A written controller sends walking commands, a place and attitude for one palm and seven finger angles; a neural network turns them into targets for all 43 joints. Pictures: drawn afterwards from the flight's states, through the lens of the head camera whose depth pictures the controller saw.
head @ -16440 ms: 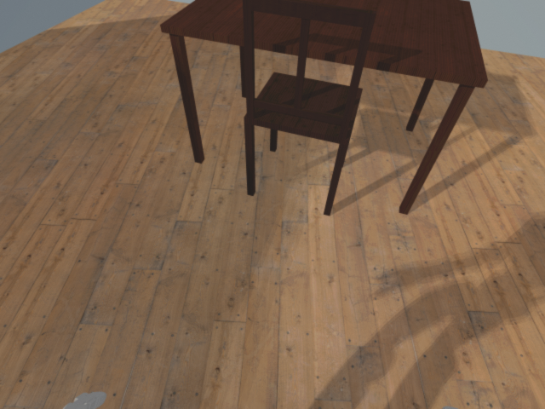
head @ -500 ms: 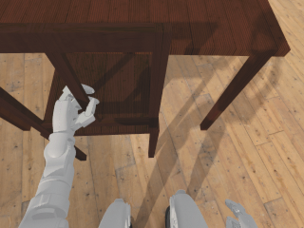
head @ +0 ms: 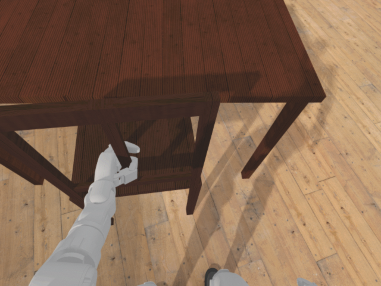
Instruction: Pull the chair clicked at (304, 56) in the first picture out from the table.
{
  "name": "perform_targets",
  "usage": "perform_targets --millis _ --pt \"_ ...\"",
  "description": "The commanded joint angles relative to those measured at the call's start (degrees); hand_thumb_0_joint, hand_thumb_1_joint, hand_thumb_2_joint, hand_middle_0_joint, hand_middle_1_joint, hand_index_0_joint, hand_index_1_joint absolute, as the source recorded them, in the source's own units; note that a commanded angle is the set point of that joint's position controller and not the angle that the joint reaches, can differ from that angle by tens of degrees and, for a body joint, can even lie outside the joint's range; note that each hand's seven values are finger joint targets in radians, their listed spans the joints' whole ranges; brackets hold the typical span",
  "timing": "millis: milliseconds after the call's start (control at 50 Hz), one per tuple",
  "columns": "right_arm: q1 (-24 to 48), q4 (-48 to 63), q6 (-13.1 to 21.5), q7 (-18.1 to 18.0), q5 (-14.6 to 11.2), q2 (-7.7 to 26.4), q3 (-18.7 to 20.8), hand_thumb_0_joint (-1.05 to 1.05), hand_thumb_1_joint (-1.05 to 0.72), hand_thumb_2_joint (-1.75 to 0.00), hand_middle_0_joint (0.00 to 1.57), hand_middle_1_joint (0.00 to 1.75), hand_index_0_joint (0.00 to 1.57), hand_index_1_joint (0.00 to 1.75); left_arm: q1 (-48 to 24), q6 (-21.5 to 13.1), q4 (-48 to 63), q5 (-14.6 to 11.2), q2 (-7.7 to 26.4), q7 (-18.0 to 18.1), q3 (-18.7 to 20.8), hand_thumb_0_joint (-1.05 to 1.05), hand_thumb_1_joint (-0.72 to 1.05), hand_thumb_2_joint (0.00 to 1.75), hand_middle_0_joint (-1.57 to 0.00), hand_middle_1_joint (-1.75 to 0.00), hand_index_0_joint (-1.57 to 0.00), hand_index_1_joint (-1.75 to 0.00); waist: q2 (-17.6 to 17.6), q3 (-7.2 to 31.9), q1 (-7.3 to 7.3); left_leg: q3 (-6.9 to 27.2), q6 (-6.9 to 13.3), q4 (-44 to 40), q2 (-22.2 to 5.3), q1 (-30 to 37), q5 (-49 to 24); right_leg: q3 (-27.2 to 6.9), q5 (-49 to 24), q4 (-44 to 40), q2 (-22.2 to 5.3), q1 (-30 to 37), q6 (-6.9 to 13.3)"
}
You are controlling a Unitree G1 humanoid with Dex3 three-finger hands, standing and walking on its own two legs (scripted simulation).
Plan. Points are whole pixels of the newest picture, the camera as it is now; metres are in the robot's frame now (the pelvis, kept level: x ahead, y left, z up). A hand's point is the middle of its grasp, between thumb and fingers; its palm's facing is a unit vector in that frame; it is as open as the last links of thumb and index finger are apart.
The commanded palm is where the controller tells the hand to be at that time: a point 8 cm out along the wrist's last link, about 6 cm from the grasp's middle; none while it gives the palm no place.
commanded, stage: step backward, pulling the chair out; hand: left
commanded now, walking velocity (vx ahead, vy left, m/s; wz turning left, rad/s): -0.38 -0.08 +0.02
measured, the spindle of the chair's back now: (123, 156) +0.40 +0.15 -0.05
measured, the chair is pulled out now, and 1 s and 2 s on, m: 0.07 0.19 0.22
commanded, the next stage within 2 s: none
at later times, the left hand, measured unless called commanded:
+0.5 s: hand (146, 204) +0.29 +0.09 -0.07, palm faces +0.00 -0.99 -0.15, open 5.3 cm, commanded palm +0.28 +0.14 -0.06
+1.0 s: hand (146, 220) +0.26 +0.09 -0.07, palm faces +0.01 -0.98 -0.19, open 5.4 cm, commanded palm +0.25 +0.14 -0.06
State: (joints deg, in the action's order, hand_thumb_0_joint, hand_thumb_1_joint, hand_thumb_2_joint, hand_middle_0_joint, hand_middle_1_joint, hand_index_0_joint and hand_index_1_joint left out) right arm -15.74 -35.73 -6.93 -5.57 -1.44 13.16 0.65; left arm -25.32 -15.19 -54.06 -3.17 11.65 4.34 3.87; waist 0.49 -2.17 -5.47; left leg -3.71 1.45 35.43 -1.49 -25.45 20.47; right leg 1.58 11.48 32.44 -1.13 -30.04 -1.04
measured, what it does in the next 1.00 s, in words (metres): shifts its weight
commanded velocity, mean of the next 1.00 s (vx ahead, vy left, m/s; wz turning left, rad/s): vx -0.38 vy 0.01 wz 0.04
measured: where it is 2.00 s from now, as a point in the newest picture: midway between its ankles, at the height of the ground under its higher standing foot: outside the picture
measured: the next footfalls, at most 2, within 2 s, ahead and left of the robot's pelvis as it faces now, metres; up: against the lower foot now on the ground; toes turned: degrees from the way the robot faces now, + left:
none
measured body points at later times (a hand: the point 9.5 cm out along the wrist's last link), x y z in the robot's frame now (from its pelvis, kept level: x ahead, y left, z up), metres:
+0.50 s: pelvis -0.06 -0.02 +0.00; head +0.02 -0.03 +0.44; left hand +0.28 +0.14 -0.05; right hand +0.02 -0.29 -0.13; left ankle -0.04 +0.09 -0.73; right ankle +0.03 -0.14 -0.73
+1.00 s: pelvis -0.09 -0.03 -0.01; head -0.03 -0.05 +0.43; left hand +0.25 +0.14 -0.05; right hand +0.00 -0.27 -0.15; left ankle -0.04 +0.09 -0.73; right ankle +0.03 -0.14 -0.73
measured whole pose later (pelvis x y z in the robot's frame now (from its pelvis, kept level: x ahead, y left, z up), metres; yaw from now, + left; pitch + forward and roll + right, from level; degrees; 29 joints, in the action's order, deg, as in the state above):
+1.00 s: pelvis -0.09 -0.03 -0.01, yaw +0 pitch +2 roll +2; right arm -13.9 -41.1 0.7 -7.5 -2.8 12.3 -1.4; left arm -25.0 -13.7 -58.3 -3.7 8.2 6.4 -0.5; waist -0.4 -5.6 -3.0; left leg -4.9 0.2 39.9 -0.5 -26.2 17.0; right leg 1.4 9.1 38.6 -3.0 -31.9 0.8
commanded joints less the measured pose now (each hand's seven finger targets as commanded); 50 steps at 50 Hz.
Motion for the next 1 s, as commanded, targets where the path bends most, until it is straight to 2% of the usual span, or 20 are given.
perform_targets --millis 0,160,220,300,380,440,500,540,580,620,640,680,740,760,820,840,880,900,940,980 --pt "-3.4 4.0 1.3 -0.6 0.3 7.9 2.9 0.0 -0.9 -0.9 0.2 0.3 0.2 0.3 -12.0 -2.7 10.7 3.1 6.8 0.2 -0.7 0.0 0.9 0.9 -0.5 -1.45 -0.5 -1.45 -10.1 26.0 1.51 6.3 -2.8 -2.4 -9.7 15.9 -48.2 -3.0 -27.7 1.9 -4.6 13.4 2.3" --pt "-2.6 3.1 2.0 -1.5 -0.2 7.8 2.8 0.0 -0.9 -0.9 0.2 0.3 0.2 0.3 -11.3 -2.9 10.8 2.8 8.8 1.0 0.2 0.0 0.9 0.9 -0.5 -1.45 -0.5 -1.45 -6.6 28.6 1.45 4.1 -3.2 -2.6 -7.5 11.5 -33.0 -5.5 -37.2 1.3 -8.2 18.0 3.4" --pt "-1.8 2.9 2.1 -1.9 -0.6 7.9 2.6 0.0 -0.9 -0.9 0.2 0.3 0.2 0.3 -11.3 -2.5 10.5 2.5 8.5 1.3 -0.6 0.0 0.9 0.9 -0.5 -1.45 -0.5 -1.45 -4.9 28.8 1.49 3.8 -3.2 -2.5 -6.3 10.0 -27.1 -6.3 -36.1 0.2 -9.4 18.4 3.7" --pt "0.0 3.3 2.6 -2.2 -0.9 7.9 2.1 0.0 -0.9 -0.9 0.2 0.3 0.2 0.3 -11.7 -2.2 10.6 2.0 7.5 1.5 -1.9 0.0 0.9 0.9 -0.5 -1.45 -0.5 -1.45 -4.3 26.5 1.79 4.7 -2.1 -5.4 -6.5 8.4 -20.7 -5.0 -24.8 -0.8 -7.8 16.5 2.3" --pt "1.2 3.2 3.6 -2.5 -1.2 7.9 1.8 0.0 -0.9 -0.9 0.2 0.3 0.2 0.3 -13.6 -2.3 10.4 1.8 6.8 2.0 -2.7 0.0 0.9 0.9 -0.5 -1.45 -0.5 -1.45 -6.8 23.1 2.49 5.8 -0.8 -8.7 -7.8 6.0 -15.6 -3.7 -11.8 0.0 -5.5 15.7 1.2" --pt "1.2 2.7 4.7 -2.7 -1.4 8.2 1.9 0.0 -0.9 -0.9 0.2 0.3 0.2 0.3 -15.3 -2.3 9.8 1.7 7.5 2.4 -2.5 0.0 0.9 0.9 -0.5 -1.45 -0.5 -1.45 -5.6 21.1 2.74 5.3 -0.4 -8.6 -7.4 4.2 -10.1 -4.7 -5.9 -1.0 -5.8 14.9 1.4" --pt "0.5 2.0 6.0 -2.5 -1.7 7.8 1.8 0.0 -0.9 -0.9 0.2 0.3 0.2 0.3 -17.0 -2.5 8.6 1.6 6.7 2.7 -3.6 0.0 0.9 0.9 -0.5 -1.45 -0.5 -1.45 -1.7 18.9 2.6 4.2 -0.7 -5.8 -4.8 5.2 -2.2 -7.8 1.9 -6.8 -8.1 11.0 2.3" --pt "-0.7 0.8 6.9 -2.5 -1.8 8.2 2.2 0.0 -0.9 -0.9 0.2 0.3 0.2 0.3 -16.7 -2.7 7.1 1.8 8.4 3.1 -2.7 0.0 0.9 0.9 -0.5 -1.45 -0.5 -1.45 2.0 18.9 2.49 3.5 -1.1 -2.9 -2.5 7.3 1.4 -11.0 5.7 -12.5 -10.4 9.1 3.3" --pt "-0.9 0.0 7.7 -2.1 -2.0 8.2 2.1 0.0 -0.9 -0.9 0.2 0.3 0.2 0.3 -17.2 -2.8 6.2 1.8 7.2 3.1 -3.8 0.0 0.9 0.9 -0.5 -1.45 -0.5 -1.45 3.8 19.5 2.51 3.3 -1.4 -1.6 -1.3 8.8 2.4 -12.4 8.6 -15.7 -12.5 9.3 4.0" --pt "-1.0 -0.8 8.4 -2.0 -1.9 8.4 1.9 0.0 -0.9 -0.9 0.2 0.3 0.2 0.3 -16.9 -2.8 4.9 2.0 6.6 3.4 -4.1 0.0 0.9 0.9 -0.5 -1.45 -0.5 -1.45 3.5 19.4 2.43 4.0 -1.2 -2.8 -1.5 9.6 0.8 -11.1 7.4 -15.6 -12.6 9.9 3.8" --pt "-0.8 -1.2 8.7 -2.1 -1.8 9.0 2.1 0.0 -0.9 -0.9 0.2 0.3 0.2 0.3 -16.8 -2.8 4.7 2.1 7.8 3.6 -3.2 0.0 0.9 0.9 -0.5 -1.45 -0.5 -1.45 2.0 19.3 2.52 4.5 -1.0 -4.4 -2.1 10.0 -0.2 -9.9 6.7 -14.7 -11.5 9.6 3.2" --pt "-0.4 -0.9 9.2 -2.3 -1.9 9.0 1.5 0.0 -0.9 -0.9 0.2 0.3 0.2 0.3 -17.6 -3.1 5.1 2.1 5.8 3.4 -5.0 0.0 0.9 0.9 -0.5 -1.45 -0.5 -1.45 -1.3 19.3 2.65 6.3 -0.4 -8.6 -4.6 9.1 -2.7 -6.3 5.7 -10.5 -8.3 10.3 1.8" --pt "1.4 0.5 9.7 -2.8 -1.9 9.0 0.9 0.0 -0.9 -0.9 0.2 0.3 0.2 0.3 -18.9 -3.2 7.0 1.8 5.4 3.4 -5.3 0.0 0.9 0.9 -0.5 -1.45 -0.5 -1.45 -7.8 17.6 3.32 8.2 1.1 -14.2 -8.5 4.2 0.3 -3.4 8.1 -1.9 -4.5 11.6 0.8" --pt "1.4 0.5 9.8 -2.9 -1.8 8.9 0.7 0.0 -0.9 -0.9 0.2 0.3 0.2 0.3 -19.2 -3.1 7.4 1.8 4.6 3.4 -5.5 0.0 0.9 0.9 -0.5 -1.45 -0.5 -1.45 -9.4 17.5 3.52 9.2 1.5 -15.0 -9.8 2.9 -2.2 -2.5 5.3 2.2 -3.4 12.6 0.9" --pt "1.1 0.2 9.6 -3.0 -1.1 8.4 1.1 0.0 -0.9 -0.9 0.2 0.3 0.2 0.3 -19.4 -2.7 7.4 1.9 4.8 3.0 -4.7 0.0 0.9 0.9 -0.5 -1.45 -0.5 -1.45 -7.3 19.9 3.62 8.5 1.5 -10.4 -10.6 4.9 -16.4 -3.1 -5.1 5.5 -3.9 14.4 1.0" --pt "1.5 0.3 9.4 -3.1 -0.8 8.6 1.3 0.0 -0.9 -0.9 0.2 0.3 0.2 0.3 -19.1 -2.2 7.0 2.1 5.7 2.8 -4.0 0.0 0.9 0.9 -0.5 -1.45 -0.5 -1.45 -7.4 19.4 3.78 8.5 1.3 -10.7 -10.7 3.0 -15.5 -3.3 -4.7 6.2 -4.2 15.5 1.1" --pt "2.7 0.9 9.2 -2.8 -0.8 8.2 1.1 0.0 -0.9 -0.9 0.2 0.3 0.2 0.3 -19.6 -2.1 7.7 2.3 5.1 2.6 -4.5 0.0 0.9 0.9 -0.5 -1.45 -0.5 -1.45 -8.6 15.6 4.23 8.2 1.3 -11.3 -10.6 -4.2 -3.2 -4.5 2.1 7.2 -5.1 16.1 2.0" --pt "2.3 0.9 9.3 -2.7 -1.1 8.0 1.1 0.0 -0.9 -0.9 0.2 0.3 0.2 0.3 -19.3 -2.0 7.5 2.2 5.0 2.8 -4.5 0.0 0.9 0.9 -0.5 -1.45 -0.5 -1.45 -5.7 14.6 4.2 7.8 1.2 -9.7 -9.3 -6.2 2.8 -6.1 4.8 5.5 -6.0 15.5 2.8" --pt "0.3 0.4 9.7 -2.8 -1.1 8.1 1.7 0.0 -0.9 -0.9 0.2 0.3 0.2 0.3 -17.5 -2.0 6.2 2.2 6.9 3.2 -3.1 0.0 0.9 0.9 -0.5 -1.45 -0.5 -1.45 4.0 14.5 3.93 6.1 -0.5 -2.0 -4.0 -3.0 9.5 -13.3 9.9 -4.6 -10.5 10.1 5.1" --pt "-2.1 -1.3 10.1 -2.1 -1.1 7.7 2.0 0.0 -0.9 -0.9 0.2 0.3 0.2 0.3 -16.8 -1.9 4.7 2.3 7.4 3.4 -2.8 0.0 0.9 0.9 -0.5 -1.45 -0.5 -1.45 11.6 18.2 3.29 3.8 -2.2 7.4 0.8 5.1 7.4 -19.2 13.5 -16.2 -16.8 7.7 7.0"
